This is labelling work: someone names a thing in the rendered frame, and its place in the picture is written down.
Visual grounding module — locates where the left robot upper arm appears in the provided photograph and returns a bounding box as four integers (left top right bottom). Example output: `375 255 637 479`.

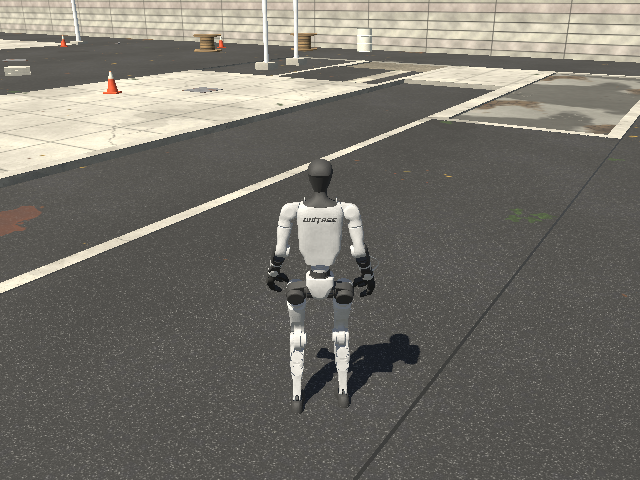
275 202 299 258

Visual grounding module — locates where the robot torso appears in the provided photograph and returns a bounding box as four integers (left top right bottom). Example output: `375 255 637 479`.
296 197 344 300

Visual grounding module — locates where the left robot hand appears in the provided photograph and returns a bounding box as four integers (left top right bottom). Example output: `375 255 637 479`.
266 272 289 292

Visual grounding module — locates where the right robot hand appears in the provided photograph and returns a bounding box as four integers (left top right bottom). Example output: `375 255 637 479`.
353 276 375 297

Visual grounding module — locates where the robot left thigh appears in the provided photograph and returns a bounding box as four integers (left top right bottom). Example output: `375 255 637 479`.
286 279 307 350

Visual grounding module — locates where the right robot upper arm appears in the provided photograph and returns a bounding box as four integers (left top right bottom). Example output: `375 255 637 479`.
341 202 366 258

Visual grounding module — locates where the robot right forearm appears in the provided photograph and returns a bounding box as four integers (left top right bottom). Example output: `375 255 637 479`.
356 243 374 281

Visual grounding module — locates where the robot left forearm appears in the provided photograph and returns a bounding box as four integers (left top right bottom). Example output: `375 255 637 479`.
268 242 285 277

